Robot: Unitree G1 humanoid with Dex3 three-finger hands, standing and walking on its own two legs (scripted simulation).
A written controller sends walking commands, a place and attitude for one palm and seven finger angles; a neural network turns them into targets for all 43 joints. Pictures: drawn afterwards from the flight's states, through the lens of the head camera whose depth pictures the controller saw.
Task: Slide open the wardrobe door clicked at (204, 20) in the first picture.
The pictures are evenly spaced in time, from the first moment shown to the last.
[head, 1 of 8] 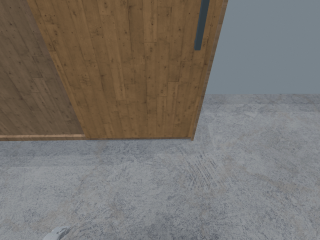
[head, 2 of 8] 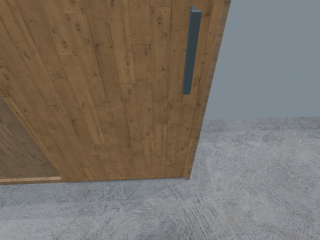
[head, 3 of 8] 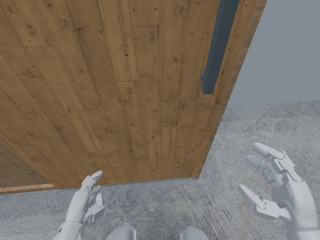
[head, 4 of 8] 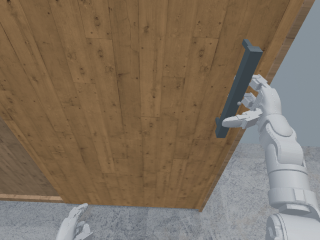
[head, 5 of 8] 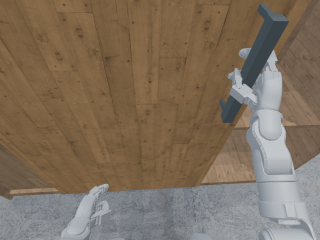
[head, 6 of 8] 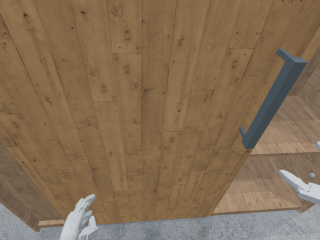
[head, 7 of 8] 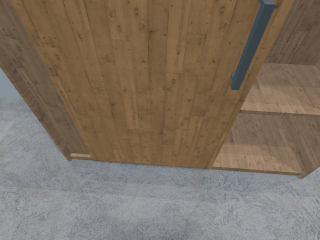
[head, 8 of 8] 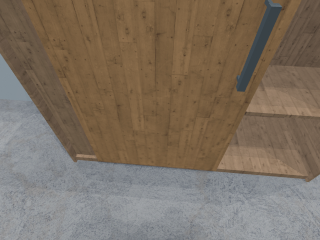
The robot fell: no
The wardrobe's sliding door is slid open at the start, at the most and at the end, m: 0.00 0.62 0.61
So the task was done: yes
